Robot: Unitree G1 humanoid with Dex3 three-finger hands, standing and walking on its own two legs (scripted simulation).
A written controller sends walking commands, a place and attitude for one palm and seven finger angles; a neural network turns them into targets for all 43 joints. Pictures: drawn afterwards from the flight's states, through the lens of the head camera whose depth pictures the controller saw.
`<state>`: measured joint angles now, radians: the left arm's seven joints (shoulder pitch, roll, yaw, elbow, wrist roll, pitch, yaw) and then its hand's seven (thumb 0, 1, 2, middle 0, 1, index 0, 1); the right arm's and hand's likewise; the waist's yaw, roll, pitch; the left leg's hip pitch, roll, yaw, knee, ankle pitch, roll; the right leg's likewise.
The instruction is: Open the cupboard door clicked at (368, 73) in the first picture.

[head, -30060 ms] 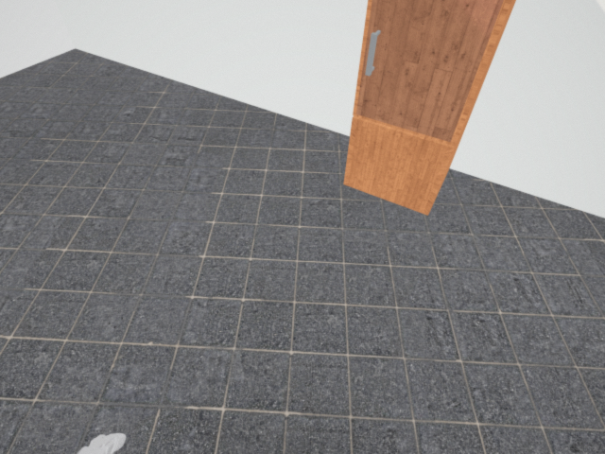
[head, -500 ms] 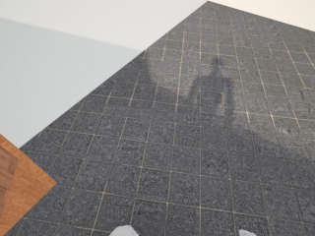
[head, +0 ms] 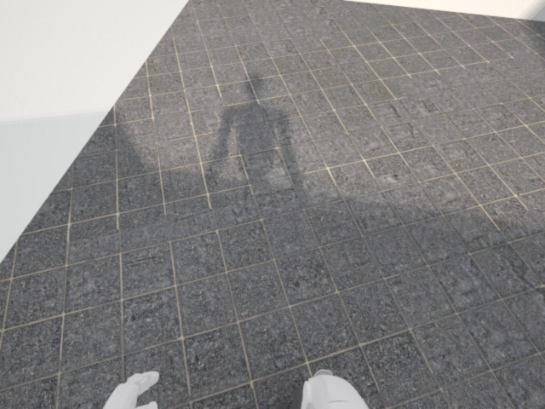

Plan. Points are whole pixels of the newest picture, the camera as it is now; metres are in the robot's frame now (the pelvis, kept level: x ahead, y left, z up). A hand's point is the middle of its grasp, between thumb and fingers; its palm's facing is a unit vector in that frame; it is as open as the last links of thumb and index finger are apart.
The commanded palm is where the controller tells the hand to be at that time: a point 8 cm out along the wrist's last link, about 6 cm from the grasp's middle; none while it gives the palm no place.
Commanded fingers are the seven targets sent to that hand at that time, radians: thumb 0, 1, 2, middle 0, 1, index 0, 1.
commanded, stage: walk to a spot facing it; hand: left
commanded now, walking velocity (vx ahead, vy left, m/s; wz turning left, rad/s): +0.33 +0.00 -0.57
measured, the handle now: out of the picture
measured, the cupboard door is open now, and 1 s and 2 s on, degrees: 43 43 43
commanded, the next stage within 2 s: turn to face it in 0.66 s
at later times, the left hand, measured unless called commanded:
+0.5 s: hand (212, 357) +0.22 +0.10 -0.15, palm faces -0.08 -0.97 -0.24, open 7.3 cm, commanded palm none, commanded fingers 0.00 0.90 0.90 -0.20 -0.30 -0.20 -0.30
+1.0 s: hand (262, 186) +0.59 +0.02 -0.16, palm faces -0.26 -0.94 -0.21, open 7.3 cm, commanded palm none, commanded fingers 0.00 0.90 0.90 -0.20 -0.30 -0.20 -0.30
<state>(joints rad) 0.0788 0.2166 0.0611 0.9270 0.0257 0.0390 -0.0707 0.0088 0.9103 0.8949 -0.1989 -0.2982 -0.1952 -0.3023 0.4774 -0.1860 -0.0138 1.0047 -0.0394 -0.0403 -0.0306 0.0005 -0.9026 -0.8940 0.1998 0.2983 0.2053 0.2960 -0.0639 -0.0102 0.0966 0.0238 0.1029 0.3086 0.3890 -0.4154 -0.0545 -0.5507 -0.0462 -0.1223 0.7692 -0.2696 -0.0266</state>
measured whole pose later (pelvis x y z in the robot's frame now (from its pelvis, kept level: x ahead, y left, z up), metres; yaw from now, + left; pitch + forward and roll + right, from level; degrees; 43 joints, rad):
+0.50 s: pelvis +0.22 -0.08 +0.01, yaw -11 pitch +1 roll +2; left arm 0.40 0.15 0.04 1.04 0.01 -0.08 0.01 0.00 0.92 0.89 -0.20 -0.30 -0.20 -0.30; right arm 0.07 -0.19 -0.04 0.92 -0.02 0.00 0.00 0.00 -0.91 -0.89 0.20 0.30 0.20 0.30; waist 0.05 0.01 0.03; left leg -0.65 0.09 0.03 0.93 -0.14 -0.04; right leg 0.01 0.13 0.03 0.30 -0.33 -0.15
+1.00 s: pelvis +0.45 -0.14 +0.01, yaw -14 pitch +1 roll +0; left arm 0.14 0.21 0.05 0.99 0.02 -0.03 0.01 0.01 0.93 0.89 -0.20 -0.30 -0.20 -0.30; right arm 0.41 -0.16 -0.02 1.10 -0.02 -0.03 -0.03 0.00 -0.92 -0.89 0.20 0.30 0.20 0.30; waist -0.05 -0.02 0.07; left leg -0.12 0.00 0.10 0.43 -0.33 0.03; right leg -0.49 -0.07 -0.04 0.73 -0.19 0.04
